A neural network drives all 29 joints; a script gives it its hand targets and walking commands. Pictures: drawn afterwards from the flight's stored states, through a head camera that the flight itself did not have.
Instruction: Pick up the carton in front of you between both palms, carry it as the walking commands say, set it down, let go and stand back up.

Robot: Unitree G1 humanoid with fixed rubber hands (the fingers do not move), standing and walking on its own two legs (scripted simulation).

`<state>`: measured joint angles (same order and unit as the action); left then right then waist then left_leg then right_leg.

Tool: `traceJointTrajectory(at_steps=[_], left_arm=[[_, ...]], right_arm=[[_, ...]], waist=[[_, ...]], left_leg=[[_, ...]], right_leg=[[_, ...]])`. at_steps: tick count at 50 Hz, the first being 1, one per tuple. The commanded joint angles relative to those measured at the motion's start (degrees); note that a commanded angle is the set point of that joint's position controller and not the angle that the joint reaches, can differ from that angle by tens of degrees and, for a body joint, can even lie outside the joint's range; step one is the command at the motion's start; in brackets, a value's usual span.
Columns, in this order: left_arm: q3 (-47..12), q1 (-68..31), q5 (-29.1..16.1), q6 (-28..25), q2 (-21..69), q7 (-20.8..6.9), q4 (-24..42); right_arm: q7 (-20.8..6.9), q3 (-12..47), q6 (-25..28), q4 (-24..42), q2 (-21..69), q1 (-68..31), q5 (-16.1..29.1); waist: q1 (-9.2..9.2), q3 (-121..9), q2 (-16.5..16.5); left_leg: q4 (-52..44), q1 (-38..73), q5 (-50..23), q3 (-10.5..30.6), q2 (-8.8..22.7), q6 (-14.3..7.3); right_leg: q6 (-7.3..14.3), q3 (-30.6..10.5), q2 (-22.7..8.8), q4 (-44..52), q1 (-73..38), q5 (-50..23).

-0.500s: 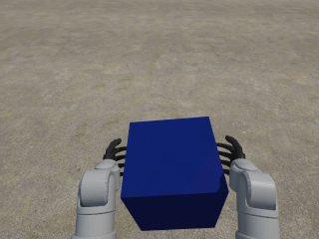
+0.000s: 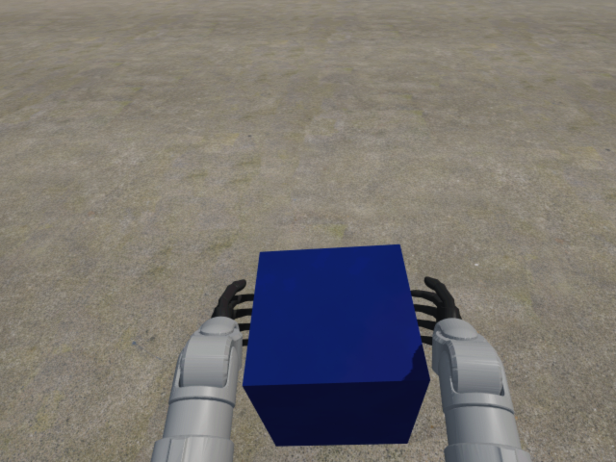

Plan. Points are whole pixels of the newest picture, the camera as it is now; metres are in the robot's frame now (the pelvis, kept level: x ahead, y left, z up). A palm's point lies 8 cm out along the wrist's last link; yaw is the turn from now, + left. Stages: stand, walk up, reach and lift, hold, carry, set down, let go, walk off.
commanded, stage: carry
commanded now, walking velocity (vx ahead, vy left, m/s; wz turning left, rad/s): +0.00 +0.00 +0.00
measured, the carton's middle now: (335, 349) +0.31 -0.01 -0.04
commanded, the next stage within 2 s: hold in 0.96 s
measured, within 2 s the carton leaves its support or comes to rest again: neither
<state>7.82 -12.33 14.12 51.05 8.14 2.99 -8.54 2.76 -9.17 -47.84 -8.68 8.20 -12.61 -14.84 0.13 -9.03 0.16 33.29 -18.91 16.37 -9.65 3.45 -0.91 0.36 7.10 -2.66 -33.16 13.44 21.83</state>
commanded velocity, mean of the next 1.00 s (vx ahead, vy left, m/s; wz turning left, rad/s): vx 0.00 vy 0.00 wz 0.00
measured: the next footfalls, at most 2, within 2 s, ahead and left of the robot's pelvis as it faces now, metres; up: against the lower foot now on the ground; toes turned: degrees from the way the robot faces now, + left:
none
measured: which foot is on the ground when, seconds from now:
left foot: down 0.00-1.00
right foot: down 0.00-1.00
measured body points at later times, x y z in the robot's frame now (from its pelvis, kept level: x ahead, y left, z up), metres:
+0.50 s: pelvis -0.03 +0.00 +0.00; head -0.07 +0.00 +0.45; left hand +0.28 +0.15 +0.04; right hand +0.28 -0.15 +0.04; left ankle +0.01 +0.11 -0.73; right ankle -0.05 -0.10 -0.73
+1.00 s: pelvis -0.04 +0.00 +0.01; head -0.07 +0.00 +0.46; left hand +0.26 +0.15 +0.04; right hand +0.26 -0.16 +0.04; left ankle +0.01 +0.11 -0.73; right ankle -0.05 -0.11 -0.73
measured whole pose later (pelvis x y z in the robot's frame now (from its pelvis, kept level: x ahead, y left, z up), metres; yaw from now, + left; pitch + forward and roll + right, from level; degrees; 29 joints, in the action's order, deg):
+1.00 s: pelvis -0.04 +0.00 +0.01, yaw +0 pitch -1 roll +0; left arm 11.5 -15.1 15.2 42.2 8.8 1.9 -13.3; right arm 1.7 -12.0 -40.6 -14.1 8.8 -15.1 -15.8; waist 0.0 -3.8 0.6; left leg 27.8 -16.9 10.0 -7.5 2.6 -0.8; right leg 1.3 5.7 -1.6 -29.4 12.3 15.2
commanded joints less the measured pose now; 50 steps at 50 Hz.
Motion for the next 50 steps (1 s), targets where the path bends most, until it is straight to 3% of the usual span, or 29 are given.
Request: traceJointTrajectory(at_steps=[1, 5, 10, 15, 20, 48, 49, 50], left_arm=[[-27.41, -30.23, -15.77, -8.3, 51.62, -15.34, 1.81], [-22.82, -33.29, -12.4, -13.2, 51.98, -15.67, -4.63], [-22.21, -35.13, -11.43, -16.14, 53.91, -16.04, -7.47], [-25.92, -32.73, -13.4, -14.16, 54.59, -15.9, -4.26], [-25.8, -30.56, -13.25, -12.07, 52.98, -15.52, -3.25], [-27.22, -30.32, -14.15, -11.83, 53.92, -15.56, -2.09], [-26.9, -26.99, -14.96, -11.52, 56.31, -16.28, -1.04], [-26.76, -26.72, -14.38, -11.98, 55.35, -16.13, 0.38]], right_arm=[[-15.61, 28.15, 4.94, -2.6, 53.8, -25.88, 15.59], [-15.79, 23.83, 9.85, -8.35, 53.76, -29.42, 12.31], [-16.21, 22.95, 12.76, -10.89, 55.22, -31.43, 11.26], [-16.11, 26.58, 10.77, -7.49, 55.84, -29.14, 13.38], [-15.77, 26.5, 8.72, -6.24, 54.12, -27.53, 13.35], [-15.64, 28.23, 8.71, -3.2, 54.27, -28.93, 14.66], [-16.43, 26.95, 8.75, -3.47, 56.61, -25.89, 14.28], [-16.45, 27.55, 9.41, -2.69, 55.44, -26.29, 13.58]], waist=[[-0.06, -11.9, 0.45], [0.08, -10.93, 0.2], [0.18, -11.57, 0.17], [0.19, -12.43, 0.14], [0.0, -11.3, -0.16], [-0.08, -10.99, -0.18], [0.22, -5.33, 4.05], [-0.22, -7.75, 2.53]], left_leg=[[-3.03, 7.81, -20.39, 6.35, 6.16, -0.91], [-4.5, 7.59, -16.89, 6.74, 6.16, -0.95], [-5.33, 8.19, -15.64, 6.78, 6.17, -0.88], [-5.45, 8.33, -16.15, 6.69, 6.37, -0.75], [-5.92, 7.57, -15.14, 6.94, 6.46, -0.66], [-7.13, 6.99, -12.16, 7.1, 6.36, -0.46], [-8.22, 20.91, -20.73, 13.05, -7.86, -0.83], [-8.58, 25.02, -21.5, 14.41, -7.61, -0.82]], right_leg=[[0.61, -5.42, -6.7, 4.35, -1.5, -23.33], [0.94, -5.69, -6.56, 5.88, -0.58, -18.33], [1.06, -5.77, -6.49, 6.68, -0.55, -15.78], [1.01, -5.6, -6.51, 6.56, -0.72, -15.79], [1.17, -5.65, -6.39, 6.96, 0.21, -14.68], [1.47, -5.89, -6.23, 8.05, 1.51, -11.91], [1.67, -13.11, 5.6, 12.44, -1.13, -23.65], [1.59, -13.97, 4.35, 12.38, -2.34, -26.37]])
